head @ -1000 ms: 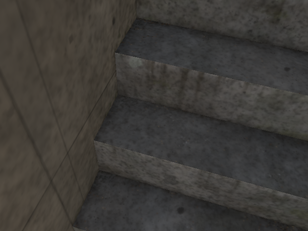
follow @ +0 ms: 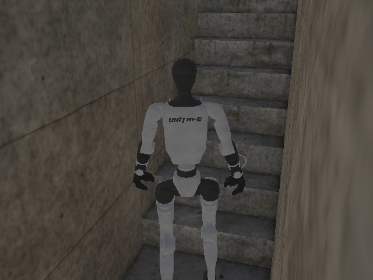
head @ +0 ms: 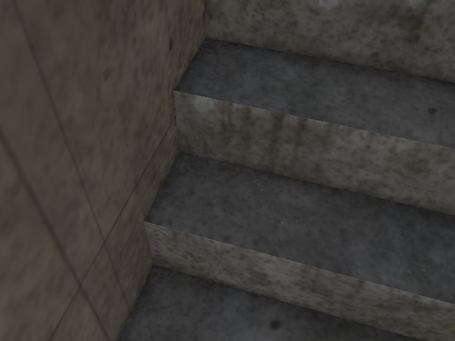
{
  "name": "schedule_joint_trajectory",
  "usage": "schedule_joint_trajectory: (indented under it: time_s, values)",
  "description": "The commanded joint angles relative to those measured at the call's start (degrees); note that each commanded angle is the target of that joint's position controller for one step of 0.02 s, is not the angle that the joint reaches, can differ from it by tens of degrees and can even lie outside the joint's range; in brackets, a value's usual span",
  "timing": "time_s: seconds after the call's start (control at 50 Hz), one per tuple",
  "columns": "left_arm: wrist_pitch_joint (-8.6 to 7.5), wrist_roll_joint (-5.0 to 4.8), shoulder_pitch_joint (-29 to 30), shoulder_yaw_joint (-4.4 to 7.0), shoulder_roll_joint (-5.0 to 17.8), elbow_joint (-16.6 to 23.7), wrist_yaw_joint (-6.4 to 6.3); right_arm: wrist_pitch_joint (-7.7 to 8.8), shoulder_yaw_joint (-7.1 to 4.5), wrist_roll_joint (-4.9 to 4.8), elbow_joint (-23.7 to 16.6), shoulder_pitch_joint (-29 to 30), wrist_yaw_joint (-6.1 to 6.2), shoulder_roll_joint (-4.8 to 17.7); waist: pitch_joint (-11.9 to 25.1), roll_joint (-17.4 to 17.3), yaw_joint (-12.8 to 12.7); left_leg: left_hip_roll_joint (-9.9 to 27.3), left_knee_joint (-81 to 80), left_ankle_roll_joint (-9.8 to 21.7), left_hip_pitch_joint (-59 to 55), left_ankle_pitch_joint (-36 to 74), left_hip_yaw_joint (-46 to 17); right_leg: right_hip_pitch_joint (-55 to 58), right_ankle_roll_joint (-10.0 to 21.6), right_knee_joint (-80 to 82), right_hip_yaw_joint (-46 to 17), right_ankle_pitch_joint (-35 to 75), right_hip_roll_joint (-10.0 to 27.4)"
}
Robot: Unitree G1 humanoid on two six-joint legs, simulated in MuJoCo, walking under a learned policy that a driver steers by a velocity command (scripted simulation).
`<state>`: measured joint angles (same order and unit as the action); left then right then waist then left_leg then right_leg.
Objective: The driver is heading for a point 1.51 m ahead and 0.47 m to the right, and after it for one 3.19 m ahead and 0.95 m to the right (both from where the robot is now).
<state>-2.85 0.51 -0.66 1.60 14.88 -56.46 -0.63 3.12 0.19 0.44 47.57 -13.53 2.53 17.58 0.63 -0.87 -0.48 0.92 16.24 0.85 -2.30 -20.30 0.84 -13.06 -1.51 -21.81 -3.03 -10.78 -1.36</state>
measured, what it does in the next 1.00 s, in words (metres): stands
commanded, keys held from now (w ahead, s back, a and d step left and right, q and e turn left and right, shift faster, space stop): w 1.00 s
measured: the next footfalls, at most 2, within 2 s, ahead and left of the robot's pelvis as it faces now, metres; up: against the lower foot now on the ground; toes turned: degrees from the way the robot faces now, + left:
left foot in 1.52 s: -0.01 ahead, +0.09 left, +0.00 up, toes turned +3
right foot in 1.90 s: +0.12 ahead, -0.09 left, +0.00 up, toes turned -3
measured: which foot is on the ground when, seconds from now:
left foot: down 0.00-1.00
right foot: down 0.00-1.00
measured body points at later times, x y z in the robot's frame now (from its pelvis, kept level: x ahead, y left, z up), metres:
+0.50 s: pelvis +0.00 -0.01 +0.00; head +0.00 +0.00 +0.45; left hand +0.13 +0.25 -0.13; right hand +0.08 -0.27 -0.12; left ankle -0.14 +0.10 -0.74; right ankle +0.01 -0.14 -0.74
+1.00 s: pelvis +0.00 -0.02 -0.02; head +0.01 -0.01 +0.43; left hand +0.12 +0.24 -0.15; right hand +0.03 -0.28 -0.15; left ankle -0.14 +0.10 -0.74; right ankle +0.01 -0.14 -0.74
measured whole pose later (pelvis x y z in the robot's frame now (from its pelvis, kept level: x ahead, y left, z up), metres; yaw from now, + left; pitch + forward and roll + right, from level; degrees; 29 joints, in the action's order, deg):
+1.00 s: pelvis +0.00 -0.02 -0.02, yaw -1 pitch -1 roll -2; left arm -2.7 0.4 -8.3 -1.2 14.8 -56.4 -0.4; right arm 1.4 2.2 1.3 50.1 -18.4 3.7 15.7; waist -1.9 -1.6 2.0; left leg 2.8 28.6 -0.2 -0.3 -28.2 2.2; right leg -15.9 0.4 -34.3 -3.2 -17.6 -3.3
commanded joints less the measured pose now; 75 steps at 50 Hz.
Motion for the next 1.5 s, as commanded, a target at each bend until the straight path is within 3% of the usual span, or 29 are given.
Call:
schedule_joint_trajectory:
  time_s: [0.02, 0.1, 0.12, 0.14, 0.2, 0.46, 0.5, 0.52, 0.54, 0.6, 0.7, 0.78, 0.84, 0.92, 1.0, 1.08, 1.16, 1.22, 1.26, 1.3, 1.34, 1.36, 1.38, 1.4, 1.42, 1.44, 1.46, 1.48, 1.5]
  values:
    - [-0.30, 0.09, 1.6, 1.19, 6.5, 3.3, 0.11, 0.06, -1.14, 0.10, -2.8, -1.8, 0.41, 7.1, 6.4, -0.1, -0.2, 4.9, 0.8, -1.8, 2.8, 36.9, -3.4, 10.6, 4.1, -1.8, -5.1, 31.7, 4.2]
    - [-0.48, 0.13, 3.1, 1.19, 6.6, 4.3, 0.41, -0.50, -0.71, 0.17, -2.9, -1.3, 0.88, 7.2, 5.5, 0.1, 0.1, 4.9, -0.6, -2.1, 2.9, 31.1, -3.6, 10.0, 4.1, -0.8, -6.0, 30.0, 4.3]
    - [-0.51, -0.66, 2.8, 1.29, 6.9, 3.5, 0.34, -0.36, -0.53, 0.42, -3.1, -0.7, 0.76, 6.2, 5.8, -1.0, 0.6, 5.2, -0.9, -2.8, 2.4, 29.6, -3.6, 9.9, 4.3, -0.1, -6.5, 29.7, 4.7]
    - [-0.53, -0.65, 3.2, 1.30, 7.0, 3.6, 0.30, -0.29, -0.48, 0.40, -3.1, -0.5, 0.70, 6.3, 5.4, -0.9, 0.6, 5.2, -1.3, -2.9, 2.6, 28.6, -3.7, 9.9, 4.3, 0.1, -6.6, 29.4, 4.7]
    - [-0.04, 0.67, 0.9, 1.13, 6.0, 3.0, 0.97, -0.80, -0.31, 0.20, -2.5, -1.0, 0.18, 5.9, 4.0, -0.3, -0.1, 4.7, -1.1, -2.3, 5.0, 23.4, -3.5, 11.1, 3.2, -0.2, -5.4, 23.8, 3.5]
    - [-0.02, 0.36, 0.4, 1.04, 5.7, 3.6, 0.30, -0.30, -0.07, 0.21, -1.4, -2.0, 0.21, 5.3, 1.6, -0.6, 0.0, 4.6, -1.3, -1.7, 5.7, 21.3, -3.8, 9.3, 2.9, -0.9, -5.1, 20.9, 2.6]
    - [-0.20, -0.38, -0.1, 0.96, 5.5, 3.2, 0.35, -0.71, -0.33, 0.44, -1.2, -2.6, 0.21, 5.7, 1.4, -1.1, -0.1, 4.4, -1.3, -1.4, 5.2, 20.2, -4.3, 7.9, 3.6, -1.4, -4.5, 17.5, 2.2]
    - [-0.30, -1.74, -2.5, -0.76, 3.9, 0.7, 0.11, -0.95, -0.14, 1.19, -2.2, -0.6, 0.79, 4.9, -0.4, -2.6, 1.3, 5.3, 0.6, -0.2, 3.2, 24.4, -1.8, 5.1, 4.8, -2.6, -2.7, 18.1, 3.2]
    - [-0.46, -1.78, -2.8, -1.07, 3.7, 0.7, 0.05, -0.99, -0.06, 1.04, -2.0, -1.7, 0.89, 4.7, 0.3, -2.4, 1.7, 5.4, 1.5, 0.1, 2.7, 26.2, -2.0, 4.6, 5.0, -3.5, -2.3, 17.4, 2.8]
    - [-0.43, -0.78, -2.9, -1.48, 4.9, 0.8, -0.06, -1.23, -0.02, 0.82, -1.1, -4.3, 0.85, 4.6, -0.5, -2.1, 2.3, 5.6, 2.8, 1.0, 3.0, 23.4, -2.6, 2.7, 5.4, -5.6, -1.3, 12.4, 2.2]
    - [-0.28, -0.21, -4.3, -1.91, 5.2, 1.0, -0.09, -1.47, -0.32, 0.86, -1.5, -4.6, 0.86, 5.4, -3.1, -2.4, 1.9, 5.6, 4.9, 2.3, 6.2, 21.9, -2.8, 1.0, 6.3, -8.5, -0.8, 9.8, 1.2]
    - [-0.83, -0.35, -6.0, -1.67, 6.3, 1.2, -0.09, -1.18, -0.34, 0.75, -1.3, -5.1, 1.12, 6.0, -0.1, 0.8, 1.5, 4.2, 9.9, 1.7, 6.3, 28.4, -0.2, 4.1, 7.5, -8.7, -2.5, 19.4, 2.3]
    - [-0.77, -0.13, -7.3, -1.44, 6.9, 1.7, 0.06, -0.93, 0.34, 0.63, -0.2, -6.8, 1.50, 4.8, 1.4, 1.7, 2.1, 3.4, 12.0, 1.2, 7.2, 23.4, 1.2, 6.3, 8.6, -8.4, -4.5, 25.5, 3.6]
    - [-0.38, -0.33, -6.5, -1.47, 6.4, 2.5, 0.02, -1.24, 0.77, 1.28, 0.6, -8.4, 1.41, 3.9, 0.5, 0.2, 3.1, 3.8, 10.3, 2.1, 6.3, 18.4, 1.0, 3.2, 9.4, -9.3, -4.5, 19.6, 3.0]
    - [-0.51, 0.14, -6.4, -1.93, 5.4, 3.3, 0.09, -1.25, 0.33, 0.67, 0.7, -8.0, 1.31, 5.6, -1.6, -3.1, 2.6, 6.1, 8.3, 3.6, 7.2, 23.5, -1.5, 1.4, 7.3, -12.0, -1.3, 13.6, 0.6]
    - [-0.50, 0.31, -8.9, -1.52, 6.5, 3.3, 0.07, -1.09, 0.49, 0.76, 0.5, -8.0, 1.25, 5.2, -1.2, -0.5, 1.8, 5.0, 12.5, 3.4, 8.9, 25.9, 0.6, 3.3, 8.0, -11.4, -2.4, 15.4, 1.1]
    - [-0.19, 0.05, -8.8, -1.06, 7.6, 3.9, 0.19, -1.58, 1.04, 1.35, 0.8, -10.4, 1.36, 3.5, -1.6, 1.8, 2.8, 3.2, 13.7, 3.1, 10.5, 12.6, 1.9, 2.2, 10.2, -9.2, -6.3, 13.9, 3.4]
    - [-0.23, -0.06, -6.3, -1.69, 5.6, 5.3, 0.34, -1.62, 0.68, 1.16, 1.0, -11.1, 1.38, 4.8, -3.8, -2.8, 3.5, 5.5, 7.7, 4.5, 9.9, 10.4, -2.1, -1.3, 8.7, -11.9, -3.1, 9.6, 1.2]
    - [-0.58, 0.44, -6.6, -2.12, 4.3, 5.7, 0.32, -1.27, 0.07, 0.55, 0.7, -9.9, 1.24, 6.6, -5.1, -5.3, 2.6, 8.5, 5.6, 6.1, 10.0, 18.2, -4.8, -2.1, 6.8, -15.0, 0.3, 7.6, -1.0]
    - [-0.85, 0.73, -9.2, -2.02, 4.3, 5.2, 0.24, -0.85, -0.09, 0.42, 0.1, -8.1, 1.03, 6.7, -4.6, -3.5, 1.1, 8.5, 9.0, 6.2, 10.9, 28.8, -2.7, 0.7, 6.6, -13.7, 1.4, 6.6, -1.8]
    - [-0.95, 0.58, -13.1, -1.06, 6.6, 4.3, 0.14, -0.60, 0.20, 0.55, -0.2, -8.4, 0.90, 5.4, -1.1, 0.9, 0.3, 4.9, 18.2, 4.1, 11.7, 32.7, 1.8, 5.3, 8.8, -11.5, -2.8, 15.0, 0.6]
    - [-0.80, 0.65, -15.5, -0.39, 8.5, 3.9, 0.11, -0.76, 0.41, 0.67, -0.3, -9.1, 0.93, 4.5, 0.5, 3.8, 0.0, 3.0, 23.3, 3.1, 14.7, 24.7, 3.5, 7.8, 11.1, -8.9, -7.5, 17.6, 3.8]
    - [-0.58, 0.73, -17.5, 0.22, 10.4, 3.4, 0.08, -1.14, 0.78, 0.97, -0.7, -9.1, 0.88, 2.8, 0.5, 8.1, -0.5, 0.5, 29.2, 2.4, 19.5, 7.0, 5.0, 9.3, 14.3, -4.2, -14.6, 18.3, 8.9]
    - [-0.82, 0.89, -20.1, 0.94, 12.6, 3.5, -0.85, -1.87, 0.13, 1.51, -1.6, -6.8, 1.45, 2.0, 0.8, 9.7, -2.9, -1.7, 38.8, 2.4, 24.1, -19.4, 3.8, 8.8, 19.0, 2.2, -25.1, 13.7, 17.3]
    - [-1.16, 1.15, -19.9, 1.42, 13.9, 3.4, -1.15, -2.42, 0.10, 1.82, -2.7, -4.7, 1.87, 1.4, -1.3, 6.5, -2.5, 1.0, 41.7, 3.7, 26.1, -22.9, -0.7, 5.4, 20.4, 5.5, -28.8, 2.4, 20.5]
    - [-0.84, 1.15, -15.7, 1.12, 12.3, 4.2, -0.84, -2.79, 0.36, 1.49, -3.1, -3.9, 1.51, 1.2, -3.5, 6.2, -0.2, 3.2, 35.0, 5.5, 23.3, -20.9, -2.2, -0.5, 18.0, 8.2, -24.8, -8.2, 18.5]
    - [-0.17, 0.71, -10.8, 0.42, 10.2, 5.0, -0.11, -2.52, 0.28, 0.35, -2.4, -6.2, 1.20, 1.1, -6.1, 8.9, 2.7, 2.4, 26.5, 6.6, 15.8, -18.9, -0.5, -8.5, 14.4, 10.9, -18.4, -12.0, 14.1]
    - [0.19, 0.22, -7.6, 0.18, 9.2, 5.8, 0.11, -2.26, 0.01, 0.10, -1.3, -8.4, 1.10, 1.2, -6.9, 10.2, 4.9, 1.0, 18.4, 6.3, 10.7, -10.9, 2.0, -11.0, 12.6, 10.3, -13.8, -10.3, 10.3]
    - [0.55, -0.19, -5.8, -0.17, 8.1, 6.2, 0.17, -2.00, -0.05, 0.32, 0.5, -11.6, 1.15, 0.6, -6.4, 8.5, 6.8, -0.8, 9.5, 5.1, 6.3, -0.3, 5.2, -11.1, 11.5, 7.1, -9.5, -6.5, 7.3]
